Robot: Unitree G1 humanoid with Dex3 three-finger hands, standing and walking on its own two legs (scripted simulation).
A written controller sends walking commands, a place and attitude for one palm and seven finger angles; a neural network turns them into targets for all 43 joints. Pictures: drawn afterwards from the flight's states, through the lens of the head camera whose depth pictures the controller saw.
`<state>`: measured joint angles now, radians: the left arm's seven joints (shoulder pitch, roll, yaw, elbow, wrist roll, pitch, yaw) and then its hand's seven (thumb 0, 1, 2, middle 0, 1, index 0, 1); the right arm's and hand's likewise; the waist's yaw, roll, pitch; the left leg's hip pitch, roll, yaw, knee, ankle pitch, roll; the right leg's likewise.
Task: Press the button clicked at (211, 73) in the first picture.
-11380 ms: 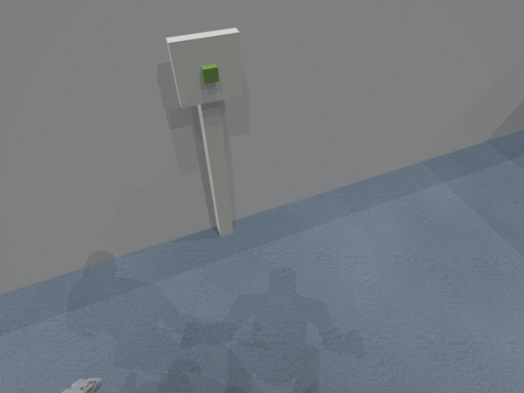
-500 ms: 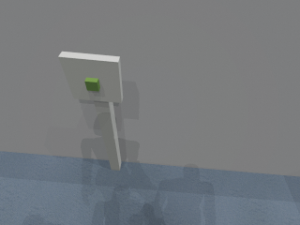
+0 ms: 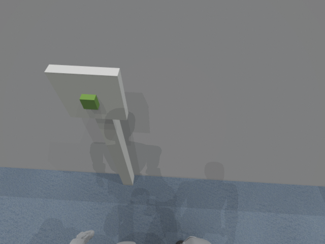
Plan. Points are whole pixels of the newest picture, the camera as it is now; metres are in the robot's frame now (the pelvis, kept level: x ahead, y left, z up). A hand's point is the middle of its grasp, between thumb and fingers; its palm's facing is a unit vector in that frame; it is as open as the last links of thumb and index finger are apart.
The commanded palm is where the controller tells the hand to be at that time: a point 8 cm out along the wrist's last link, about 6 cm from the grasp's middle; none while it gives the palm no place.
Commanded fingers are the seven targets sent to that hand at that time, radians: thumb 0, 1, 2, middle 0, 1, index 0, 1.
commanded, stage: come to a stop and stand still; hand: left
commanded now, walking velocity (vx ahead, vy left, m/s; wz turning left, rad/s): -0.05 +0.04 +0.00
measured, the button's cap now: (90, 101) +0.46 +0.22 +0.06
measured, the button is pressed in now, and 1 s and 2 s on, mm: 0 0 0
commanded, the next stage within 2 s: look again from close up in 1.06 s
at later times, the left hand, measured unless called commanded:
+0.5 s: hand out of the picture -0.01 +0.23 -0.15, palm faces +0.01 -0.95 -0.31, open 7.4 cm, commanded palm none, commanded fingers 0.00 0.90 0.90 -0.20 -0.30 -0.20 -0.30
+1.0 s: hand out of the picture +0.10 +0.17 -0.15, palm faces -0.04 -0.97 -0.23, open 7.4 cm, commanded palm none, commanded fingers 0.00 0.90 0.90 -0.20 -0.30 -0.20 -0.30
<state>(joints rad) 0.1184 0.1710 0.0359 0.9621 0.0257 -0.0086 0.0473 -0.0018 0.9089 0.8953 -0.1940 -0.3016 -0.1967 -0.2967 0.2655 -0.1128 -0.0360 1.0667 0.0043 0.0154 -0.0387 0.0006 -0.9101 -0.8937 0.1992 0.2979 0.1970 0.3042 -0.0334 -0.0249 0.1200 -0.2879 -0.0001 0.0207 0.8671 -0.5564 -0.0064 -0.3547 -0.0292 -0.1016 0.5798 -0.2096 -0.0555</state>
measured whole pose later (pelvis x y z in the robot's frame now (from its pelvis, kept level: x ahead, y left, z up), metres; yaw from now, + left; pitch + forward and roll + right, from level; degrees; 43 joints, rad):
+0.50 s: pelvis +0.00 +0.02 +0.00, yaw -2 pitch -1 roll +1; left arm 0.37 0.21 0.01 1.03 0.02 0.02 0.02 0.00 0.91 0.90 -0.19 -0.30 -0.20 -0.30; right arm 0.26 -0.21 -0.01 0.92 -0.02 0.00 0.00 0.00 -0.92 -0.89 0.20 0.30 0.20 0.30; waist 0.03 0.04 0.00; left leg -0.20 -0.01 0.09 0.51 -0.29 0.02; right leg -0.34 -0.04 -0.04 0.54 -0.18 -0.01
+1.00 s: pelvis +0.02 -0.01 +0.01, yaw -2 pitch -2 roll +1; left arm 0.17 0.18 -0.01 1.07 0.01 -0.02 0.02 0.00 0.90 0.90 -0.20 -0.30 -0.20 -0.30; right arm 0.31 -0.18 0.01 1.10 -0.02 -0.02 -0.02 0.00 -0.91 -0.89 0.20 0.30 0.20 0.30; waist -0.02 0.01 0.03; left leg -0.09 0.04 0.06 0.39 -0.26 -0.03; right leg -0.24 0.01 -0.07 0.44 -0.18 -0.06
